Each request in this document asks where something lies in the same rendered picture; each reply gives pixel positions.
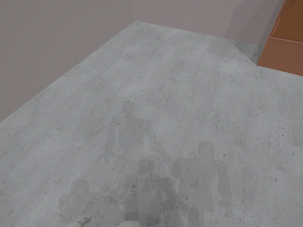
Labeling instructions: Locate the cupboard door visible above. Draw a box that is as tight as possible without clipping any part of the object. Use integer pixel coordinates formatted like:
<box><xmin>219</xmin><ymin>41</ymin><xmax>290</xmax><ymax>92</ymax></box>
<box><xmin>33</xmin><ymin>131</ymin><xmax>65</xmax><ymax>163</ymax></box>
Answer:
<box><xmin>273</xmin><ymin>0</ymin><xmax>303</xmax><ymax>41</ymax></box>

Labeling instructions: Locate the left robot hand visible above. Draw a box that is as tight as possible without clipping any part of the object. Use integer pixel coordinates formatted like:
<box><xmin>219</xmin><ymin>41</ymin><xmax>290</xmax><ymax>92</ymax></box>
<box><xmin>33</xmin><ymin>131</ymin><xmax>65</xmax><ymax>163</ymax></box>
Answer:
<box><xmin>68</xmin><ymin>214</ymin><xmax>92</xmax><ymax>227</ymax></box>

